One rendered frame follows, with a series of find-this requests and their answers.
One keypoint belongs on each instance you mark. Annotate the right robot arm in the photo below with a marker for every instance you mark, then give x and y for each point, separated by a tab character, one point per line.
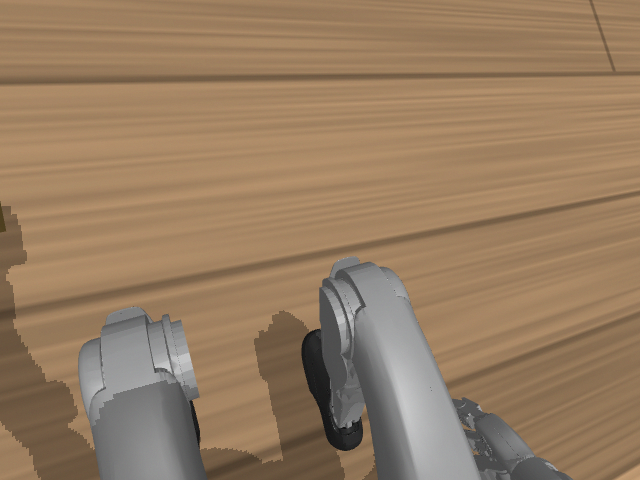
536	468

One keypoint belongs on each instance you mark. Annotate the right robot foot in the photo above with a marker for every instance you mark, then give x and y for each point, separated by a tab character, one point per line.
318	380

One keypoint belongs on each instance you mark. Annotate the small box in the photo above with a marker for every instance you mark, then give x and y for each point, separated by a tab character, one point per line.
2	223

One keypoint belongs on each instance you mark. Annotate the right robot hand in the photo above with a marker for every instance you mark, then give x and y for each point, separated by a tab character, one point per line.
500	448

